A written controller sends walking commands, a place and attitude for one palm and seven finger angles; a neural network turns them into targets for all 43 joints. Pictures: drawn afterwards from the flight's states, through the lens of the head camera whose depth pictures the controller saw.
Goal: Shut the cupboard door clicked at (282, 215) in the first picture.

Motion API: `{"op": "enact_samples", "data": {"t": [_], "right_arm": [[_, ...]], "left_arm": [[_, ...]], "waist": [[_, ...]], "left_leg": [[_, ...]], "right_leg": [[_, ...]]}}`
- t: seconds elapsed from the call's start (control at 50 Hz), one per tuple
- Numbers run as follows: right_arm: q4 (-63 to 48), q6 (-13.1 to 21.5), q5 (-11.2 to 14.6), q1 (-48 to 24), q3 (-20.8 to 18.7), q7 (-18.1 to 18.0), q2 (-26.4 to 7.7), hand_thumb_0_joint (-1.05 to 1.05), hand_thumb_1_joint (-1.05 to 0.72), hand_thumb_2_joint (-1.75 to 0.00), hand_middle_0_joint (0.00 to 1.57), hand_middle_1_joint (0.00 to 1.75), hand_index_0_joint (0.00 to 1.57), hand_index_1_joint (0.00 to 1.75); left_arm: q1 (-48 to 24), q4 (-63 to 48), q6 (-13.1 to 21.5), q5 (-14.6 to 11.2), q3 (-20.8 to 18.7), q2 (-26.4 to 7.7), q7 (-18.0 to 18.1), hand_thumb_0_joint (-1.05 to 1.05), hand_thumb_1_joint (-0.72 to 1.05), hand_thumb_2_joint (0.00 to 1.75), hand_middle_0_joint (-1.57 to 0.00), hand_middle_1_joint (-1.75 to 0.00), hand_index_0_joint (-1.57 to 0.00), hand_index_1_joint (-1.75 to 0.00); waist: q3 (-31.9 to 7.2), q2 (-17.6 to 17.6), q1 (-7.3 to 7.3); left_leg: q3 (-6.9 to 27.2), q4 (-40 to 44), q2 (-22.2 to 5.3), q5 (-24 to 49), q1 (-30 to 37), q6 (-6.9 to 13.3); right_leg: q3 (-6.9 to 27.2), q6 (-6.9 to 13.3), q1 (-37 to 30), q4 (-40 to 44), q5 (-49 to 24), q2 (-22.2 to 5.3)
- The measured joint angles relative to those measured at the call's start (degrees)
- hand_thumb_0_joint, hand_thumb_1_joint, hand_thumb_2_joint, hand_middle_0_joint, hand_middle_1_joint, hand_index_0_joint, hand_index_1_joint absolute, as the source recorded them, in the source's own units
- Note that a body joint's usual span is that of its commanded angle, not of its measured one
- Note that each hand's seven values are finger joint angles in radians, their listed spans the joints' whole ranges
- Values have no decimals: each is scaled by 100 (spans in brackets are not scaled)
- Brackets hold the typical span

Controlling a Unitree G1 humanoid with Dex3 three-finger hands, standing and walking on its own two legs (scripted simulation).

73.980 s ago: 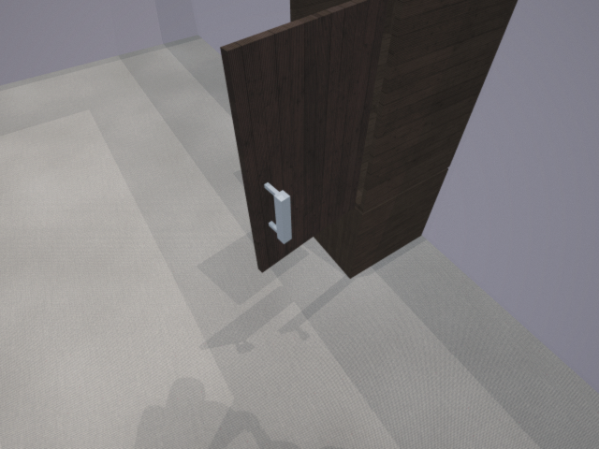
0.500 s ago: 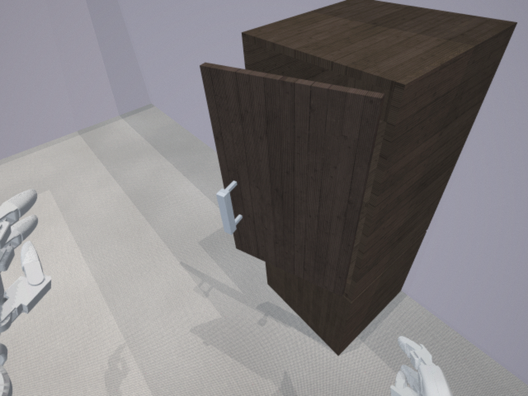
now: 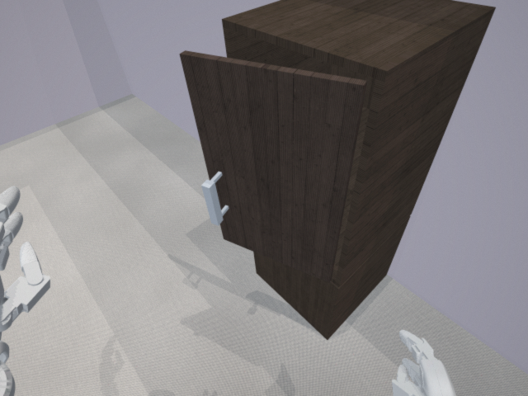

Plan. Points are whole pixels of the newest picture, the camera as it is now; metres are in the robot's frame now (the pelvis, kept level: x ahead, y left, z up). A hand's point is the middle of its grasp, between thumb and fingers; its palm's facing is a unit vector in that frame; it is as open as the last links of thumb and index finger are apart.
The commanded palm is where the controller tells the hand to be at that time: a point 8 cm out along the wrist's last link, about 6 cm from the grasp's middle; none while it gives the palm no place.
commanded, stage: step back with the hand held close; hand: left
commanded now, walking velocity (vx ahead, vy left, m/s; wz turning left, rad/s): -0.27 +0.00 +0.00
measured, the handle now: (217, 198) +0.61 +0.20 -0.11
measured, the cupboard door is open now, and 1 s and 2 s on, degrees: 19 19 19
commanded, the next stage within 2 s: stop stepping back and stand still in 1.20 s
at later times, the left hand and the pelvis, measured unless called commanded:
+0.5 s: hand out of the picture +0.14 +0.30 +0.15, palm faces +0.45 -0.77 -0.46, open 7.4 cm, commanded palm +0.08 +0.33 +0.18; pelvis -0.06 +0.03 -0.01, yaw -1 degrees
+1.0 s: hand out of the picture +0.05 +0.30 +0.17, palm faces +0.49 -0.74 -0.47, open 7.4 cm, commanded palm -0.04 +0.33 +0.18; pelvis -0.15 +0.02 -0.02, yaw +5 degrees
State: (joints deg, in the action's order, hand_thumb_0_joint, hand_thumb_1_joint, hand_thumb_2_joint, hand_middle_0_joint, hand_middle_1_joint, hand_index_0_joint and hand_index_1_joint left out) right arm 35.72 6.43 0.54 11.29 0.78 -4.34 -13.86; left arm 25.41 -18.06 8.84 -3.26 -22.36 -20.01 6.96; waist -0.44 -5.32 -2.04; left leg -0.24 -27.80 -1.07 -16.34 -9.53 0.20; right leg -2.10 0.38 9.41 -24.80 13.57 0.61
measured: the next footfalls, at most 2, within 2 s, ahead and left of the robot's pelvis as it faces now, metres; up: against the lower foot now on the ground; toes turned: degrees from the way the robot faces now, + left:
right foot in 1.08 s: -0.20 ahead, -0.11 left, +0.00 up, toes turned +5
left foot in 1.64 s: -0.24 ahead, +0.15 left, +0.00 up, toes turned +0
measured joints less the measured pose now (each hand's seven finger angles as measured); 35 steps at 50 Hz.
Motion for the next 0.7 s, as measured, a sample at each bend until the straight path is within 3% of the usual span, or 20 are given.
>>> {"op": "enact_samples", "data": {"t": [0.14,0.3,0.42,0.6,0.7], "right_arm": [[-84,-342,-13,-59,-154,-29,-109,1,-90,-90,20,30,20,30],[-310,-651,-1,-91,-152,-113,2,1,-90,-90,20,30,20,30],[-403,-614,7,-65,-49,-113,71,1,-90,-90,20,30,20,30],[-397,-386,-28,200,41,-108,104,1,-90,-90,20,30,21,30],[-278,-266,-66,328,12,-55,82,1,-90,-90,20,30,21,30]], "left_arm": [[497,-470,93,9,119,-83,4,1,88,90,-21,-30,-21,-30],[602,-765,92,-61,-286,-576,102,1,88,90,-21,-31,-21,-30],[512,-628,112,-14,-278,-448,151,1,88,90,-21,-31,-21,-30],[273,-691,315,264,-223,-197,186,1,88,90,-21,-31,-21,-30],[158,-860,512,312,-313,-197,240,1,88,90,-21,-31,-21,-30]], "waist": [[57,124,143],[21,309,183],[-59,387,187],[65,505,158],[54,534,178]], "left_leg": [[-91,-125,154,8,-389,117],[-226,-322,245,50,-634,222],[-270,-538,239,122,-879,283],[-123,-1165,128,61,-1320,285],[-71,-1484,78,-413,-1555,233]], "right_leg": [[91,-130,459,-243,23,-159],[227,-232,770,-512,-31,-253],[268,-271,990,-653,-154,-250],[148,-197,1291,-1131,-151,-136],[70,-87,1426,-1267,-166,-109]]}}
